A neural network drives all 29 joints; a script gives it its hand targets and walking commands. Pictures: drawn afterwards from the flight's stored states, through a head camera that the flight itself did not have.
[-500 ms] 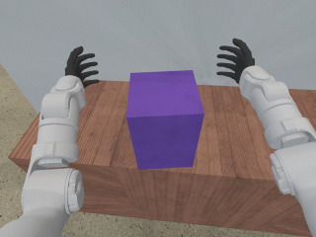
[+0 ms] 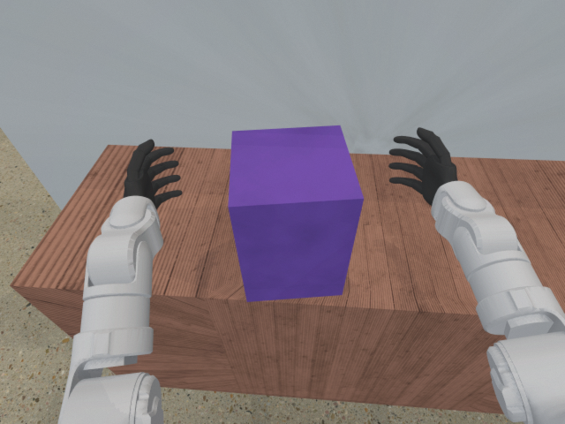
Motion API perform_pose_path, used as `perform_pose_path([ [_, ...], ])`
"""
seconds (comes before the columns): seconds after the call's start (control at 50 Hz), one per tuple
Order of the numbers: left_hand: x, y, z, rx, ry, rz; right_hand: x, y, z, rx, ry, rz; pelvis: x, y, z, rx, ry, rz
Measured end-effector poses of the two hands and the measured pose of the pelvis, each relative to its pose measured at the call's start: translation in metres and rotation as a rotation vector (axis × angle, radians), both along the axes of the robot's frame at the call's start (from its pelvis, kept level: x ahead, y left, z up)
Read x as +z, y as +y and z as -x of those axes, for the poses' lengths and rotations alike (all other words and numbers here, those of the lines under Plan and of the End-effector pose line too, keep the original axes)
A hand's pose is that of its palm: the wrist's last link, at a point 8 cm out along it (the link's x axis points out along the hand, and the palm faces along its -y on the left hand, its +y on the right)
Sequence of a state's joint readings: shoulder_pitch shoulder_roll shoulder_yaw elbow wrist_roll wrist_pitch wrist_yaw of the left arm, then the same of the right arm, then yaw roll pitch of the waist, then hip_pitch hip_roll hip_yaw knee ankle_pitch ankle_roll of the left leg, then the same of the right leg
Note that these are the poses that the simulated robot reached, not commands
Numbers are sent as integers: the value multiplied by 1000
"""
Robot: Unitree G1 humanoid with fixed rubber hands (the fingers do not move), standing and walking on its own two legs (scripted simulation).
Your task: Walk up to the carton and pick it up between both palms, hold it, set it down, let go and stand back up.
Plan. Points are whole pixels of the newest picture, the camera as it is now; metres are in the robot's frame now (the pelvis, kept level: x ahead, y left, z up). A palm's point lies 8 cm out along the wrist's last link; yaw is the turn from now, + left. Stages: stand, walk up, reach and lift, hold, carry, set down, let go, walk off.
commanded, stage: set down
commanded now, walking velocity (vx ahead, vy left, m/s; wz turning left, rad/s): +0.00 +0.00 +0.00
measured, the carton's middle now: (290, 218) +0.45 +0.04 +0.01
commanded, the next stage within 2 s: none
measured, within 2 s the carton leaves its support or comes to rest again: neither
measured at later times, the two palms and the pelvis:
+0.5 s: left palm (157, 246) +0.32 +0.22 +0.10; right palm (442, 234) +0.36 -0.18 +0.09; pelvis +0.01 +0.00 +0.00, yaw -1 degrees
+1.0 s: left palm (162, 323) +0.25 +0.21 +0.02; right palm (450, 325) +0.26 -0.19 +0.01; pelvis +0.02 +0.00 +0.00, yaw -1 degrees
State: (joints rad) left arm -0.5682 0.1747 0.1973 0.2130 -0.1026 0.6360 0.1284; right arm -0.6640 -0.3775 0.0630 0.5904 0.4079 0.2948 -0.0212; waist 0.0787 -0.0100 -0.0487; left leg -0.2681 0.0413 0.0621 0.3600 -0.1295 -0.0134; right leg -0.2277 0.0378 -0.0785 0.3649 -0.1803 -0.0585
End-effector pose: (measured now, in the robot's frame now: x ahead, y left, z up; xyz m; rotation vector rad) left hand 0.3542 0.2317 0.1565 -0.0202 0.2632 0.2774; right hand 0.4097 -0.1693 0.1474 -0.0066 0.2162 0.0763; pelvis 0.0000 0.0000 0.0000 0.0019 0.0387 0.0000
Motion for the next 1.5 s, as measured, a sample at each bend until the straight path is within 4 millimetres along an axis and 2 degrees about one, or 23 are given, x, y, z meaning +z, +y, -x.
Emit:
perform_pose_path([
  [0.1, -14, -1, 8, 3, 17, -3, -13, -2, 10, -4, 20, 3, 1, 0, 0, 3, -18, -2],
  [0.26, -50, -5, 26, 2, 43, 18, -47, -8, 35, -25, 46, 1, 0, 0, -2, -2, -28, -6],
  [0.38, -49, -12, 21, -18, 24, 15, -48, -8, 37, -24, 29, -1, 1, -1, 0, -22, -17, -7],
  [0.48, -56, -12, 29, -14, 21, 12, -53, -11, 44, -23, 18, 12, 2, -1, -4, -20, -29, -7],
  [0.6, -81, -11, 53, -6, 20, -16, -72, -14, 68, -17, -5, 0, 2, -2, -13, -10, -39, -7],
  [0.7, -118, -9, 87, 16, 44, -42, -107, -19, 103, -25, 17, 2, 2, -2, -19, 0, -48, -8],
  [0.76, -132, -7, 99, 36, 44, -42, -123, -20, 120, -31, 37, 7, 1, -2, -19, -1, -40, -10],
  [0.88, -140, -12, 104, 14, 3, -52, -134, -15, 136, -21, 24, 0, 1, -1, -20, -7, -30, -9],
  [1.02, -141, -19, 109, -20, -19, -56, -138, -27, 148, -49, 16, 23, 1, 3, -20, -13, -57, -6],
  [1.22, -180, -20, 136, -22, 92, -55, -166, -27, 178, -44, 128, 49, 0, 3, -16, -17, -72, -10],
  [1.3, -188, -19, 139, -40, 131, -63, -176, -25, 183, -51, 164, 54, -1, 4, -14, -15, -74, -8],
  [1.5, -191, -6, 139, -69, 211, -85, -186, -30, 190, -80, 222, 91, 1, 7, -22, -20, -84, -6],
])
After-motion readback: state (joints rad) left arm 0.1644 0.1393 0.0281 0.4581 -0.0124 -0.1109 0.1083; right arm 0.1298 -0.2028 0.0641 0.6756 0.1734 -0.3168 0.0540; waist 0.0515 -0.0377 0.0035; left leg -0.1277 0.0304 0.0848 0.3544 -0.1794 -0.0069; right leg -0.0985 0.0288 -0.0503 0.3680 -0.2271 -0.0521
